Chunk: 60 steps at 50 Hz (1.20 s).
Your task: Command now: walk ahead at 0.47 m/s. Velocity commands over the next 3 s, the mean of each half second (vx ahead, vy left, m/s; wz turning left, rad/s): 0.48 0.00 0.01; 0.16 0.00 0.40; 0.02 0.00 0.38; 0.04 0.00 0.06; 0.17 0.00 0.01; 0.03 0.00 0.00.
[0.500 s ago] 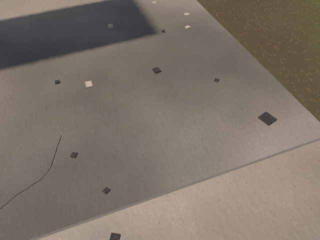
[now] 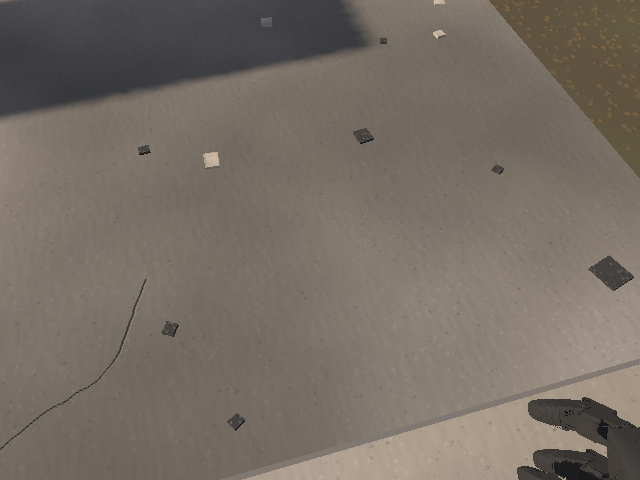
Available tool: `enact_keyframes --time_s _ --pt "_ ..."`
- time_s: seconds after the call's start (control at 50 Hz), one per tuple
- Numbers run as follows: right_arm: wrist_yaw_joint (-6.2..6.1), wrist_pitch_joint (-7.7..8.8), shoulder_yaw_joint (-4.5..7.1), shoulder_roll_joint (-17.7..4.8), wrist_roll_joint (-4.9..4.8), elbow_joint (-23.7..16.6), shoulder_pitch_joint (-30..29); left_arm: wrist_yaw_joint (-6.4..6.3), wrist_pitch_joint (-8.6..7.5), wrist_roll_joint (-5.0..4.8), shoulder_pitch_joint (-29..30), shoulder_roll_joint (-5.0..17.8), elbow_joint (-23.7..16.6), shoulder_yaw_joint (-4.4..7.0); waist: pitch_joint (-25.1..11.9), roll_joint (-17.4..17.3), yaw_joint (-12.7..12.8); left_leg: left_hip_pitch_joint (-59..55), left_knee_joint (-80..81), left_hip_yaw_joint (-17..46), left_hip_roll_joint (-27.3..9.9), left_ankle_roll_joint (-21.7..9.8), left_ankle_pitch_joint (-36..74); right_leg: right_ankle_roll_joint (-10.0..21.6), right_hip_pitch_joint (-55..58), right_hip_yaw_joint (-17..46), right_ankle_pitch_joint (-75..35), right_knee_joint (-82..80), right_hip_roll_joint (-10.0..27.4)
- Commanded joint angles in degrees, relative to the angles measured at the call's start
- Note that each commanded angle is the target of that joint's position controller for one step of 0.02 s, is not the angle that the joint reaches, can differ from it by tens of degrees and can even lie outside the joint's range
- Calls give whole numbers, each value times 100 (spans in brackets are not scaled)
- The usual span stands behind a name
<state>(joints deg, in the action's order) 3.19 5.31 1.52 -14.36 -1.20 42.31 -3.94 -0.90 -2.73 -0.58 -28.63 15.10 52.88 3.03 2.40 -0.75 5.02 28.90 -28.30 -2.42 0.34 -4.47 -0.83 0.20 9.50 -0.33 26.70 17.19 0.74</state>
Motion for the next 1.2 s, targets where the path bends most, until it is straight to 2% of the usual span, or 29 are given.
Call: enact_keyframes --time_s 0.02,0.04,0.06,0.08,0.1,0.14,0.22,0.34,0.4,0.46,0.5,0.52,0.54,0.56,0.58,0.6,0.64,0.7,0.82,0.94,0.98,1.0,1.02,1.04,1.06,1.08,1.1,1.12,1.2 --pt "-170 -46 597 -1737 156 370 2696 1 -78 91 -281 302 -517 3 -2165 -664 -1208 -5303 -123 2762 -1730 -1252 -1283 84 -3646 -4 -2716 4560 103" --pt "-131 -45 490 -1403 88 439 2697 26 -218 -24 -317 238 -415 -50 -2654 -1325 -1173 -5474 1063 4765 -2261 -1565 -2316 41 -4476 747 511 5705 -430" --pt "-132 -37 392 -1101 25 414 2176 59 -316 -203 278 775 -593 108 -1563 -971 -1129 -4651 1316 4118 -2044 -1257 -2742 126 -5094 869 294 6092 -51" --pt "-142 -29 341 -915 35 338 1766 57 -371 -255 751 868 -722 119 -883 -557 -976 -3711 1433 3250 -1835 -1059 -2396 214 -5094 656 -216 5910 260" --pt "-127 1 306 -797 93 311 1430 23 -383 -174 962 806 -755 130 -473 -191 -752 -2824 1608 2651 -1619 -955 -1787 214 -4867 537 -660 5533 508" --pt "-103 79 254 -592 200 310 1156 -5 -256 -56 758 645 -662 155 -356 -368 -395 -1929 1910 1953 -1269 -873 -1098 196 -4187 596 -1101 5087 791" --pt "-155 168 293 -796 137 513 1387 -35 -113 27 1172 508 -839 127 -26 -260 -358 -1479 2320 1357 -1185 -1045 -557 -38 -4485 476 -1688 4235 924" --pt "-291 77 318 -1076 38 753 2106 84 -248 19 2498 305 -1180 1 144 -88 -850 -1911 2311 698 -948 -755 -78 -121 -4408 126 -3419 1964 611" --pt "-298 -18 317 -1103 3 923 2491 191 -283 -36 3004 341 -1373 -30 244 -96 -1027 -2562 2069 746 -1174 -753 -8 -57 -4585 128 -3325 1461 502" --pt "-332 -155 334 -1128 10 1023 2630 293 -328 -10 3180 486 -1530 -3 223 -178 -930 -3171 1529 895 -1407 -616 799 137 -4516 182 -2706 1088 363" --pt "-367 -247 351 -1214 26 997 2480 290 -379 78 2459 736 -1368 117 -266 -378 -466 -3267 549 894 -1216 -387 2501 324 -3393 9 -2594 815 41" --pt "-377 -258 305 -1128 46 933 2418 259 -421 147 1688 1022 -1153 232 -862 -296 -92 -2903 -424 724 -854 -156 2667 516 -2116 10 -3530 711 135" --pt "-367 -208 166 -766 211 706 2508 202 -420 302 846 1496 -1029 326 -1902 445 75 -1514 -2139 555 -382 129 709 937 -30 1046 -5655 1382 1328" --pt "-328 -145 -7 -185 118 867 3497 211 -314 242 742 1594 -972 342 -2904 1836 -206 299 -4005 540 437 476 -3788 1911 1672 2912 -6275 1287 2758" --pt "-352 -143 208 -1009 -25 925 3116 196 -226 178 772 1087 -1122 229 -2907 959 86 449 -4513 1201 221 495 -3828 1701 1196 2793 -5738 1044 2458" --pt "-383 -173 296 -1157 -151 686 2519 148 -190 139 1242 896 -1173 152 -1983 856 -10 864 -4567 1008 -10 516 -3532 1475 492 1933 -5694 902 2240" --pt "-470 -344 328 -947 -45 656 2316 107 -172 115 1902 649 -1143 83 -1035 533 -377 615 -4081 751 -407 670 -2845 1253 -1036 1050 -5262 427 1817" --pt "-529 -686 336 -590 -24 572 2596 118 -209 245 2427 635 -1096 103 -685 790 -766 -223 -3703 480 -462 819 -2328 1330 -2373 280 -4665 -207 1624" --pt "-417 -785 367 -592 58 39 1877 -80 -55 167 2604 914 -931 209 -660 677 -633 -394 -2180 301 -625 733 -1133 1324 -2271 -419 -3452 -507 1689" --pt "-227 -889 471 -755 50 -407 1362 -61 184 -25 2481 1190 -774 320 -495 683 -521 -509 -1115 -20 -471 450 -1630 1071 -1584 -444 -3082 56 1990" --pt "-217 -886 523 -787 68 -398 1558 -55 236 -119 2432 1129 -699 326 -537 565 -677 -1125 -143 -187 -246 219 -953 679 -1637 -672 -2961 720 1792" --pt "-290 -866 635 -1077 89 -350 1815 -22 249 -62 2044 955 -549 300 -660 64 -696 -1784 402 161 -273 -9 232 283 -1928 -950 -2505 1494 1425" --pt "-423 -837 816 -1808 105 -399 2114 18 228 200 2101 655 -714 210 -827 -1466 -612 -2866 462 1903 -1533 -583 2808 -255 -3363 -1415 -545 3295 702" --pt "-393 -735 766 -1911 260 -533 2029 -7 221 223 2491 599 -972 177 -1092 -1771 -726 -3007 638 3261 -2349 -1781 3117 -528 -4525 -579 1452 4678 -66" --pt "-318 -601 700 -1635 238 -538 2037 -12 237 123 2754 864 -958 250 -1216 -878 -892 -3031 686 2833 -2095 -1749 2939 -464 -4697 90 1286 5267 33" --pt "-333 -507 672 -1527 178 -518 1842 -30 239 19 2775 824 -967 253 -1051 -684 -750 -2942 652 2335 -1783 -1413 2571 -360 -4828 231 783 5254 118" --pt "-365 -481 647 -1390 87 -548 1592 -92 242 45 2695 800 -865 263 -972 -382 -632 -2840 637 2090 -1541 -1113 2128 -332 -4865 316 364 5018 212" --pt "-410 -508 595 -1251 9 -590 1368 -141 253 90 2694 913 -865 305 -904 -417 -539 -2670 689 2005 -1453 -982 1908 -343 -4776 369 65 4804 246" --pt "-502 -553 548 -1193 97 -681 1303 -129 267 32 2459 759 -775 275 -1084 -533 -439 -2511 757 1829 -1277 -959 1895 -435 -4251 331 -474 4162 61"
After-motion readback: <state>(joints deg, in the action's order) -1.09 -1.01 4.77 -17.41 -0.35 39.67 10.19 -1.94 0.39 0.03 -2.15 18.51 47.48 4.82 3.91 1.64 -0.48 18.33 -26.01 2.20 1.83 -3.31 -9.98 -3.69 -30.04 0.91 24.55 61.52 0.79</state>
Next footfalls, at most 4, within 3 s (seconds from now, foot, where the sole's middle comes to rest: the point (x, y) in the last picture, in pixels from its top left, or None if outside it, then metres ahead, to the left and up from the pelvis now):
0.52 right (428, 467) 0.49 -0.13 -0.75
1.00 left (293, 457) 0.49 0.14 -0.75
1.46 right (412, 436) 0.55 -0.10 -0.75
2.46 right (355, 348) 0.74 0.03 -0.75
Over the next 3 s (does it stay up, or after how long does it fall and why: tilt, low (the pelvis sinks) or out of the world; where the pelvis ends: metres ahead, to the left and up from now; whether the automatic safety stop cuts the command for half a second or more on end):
stays up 0.60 0.07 0.01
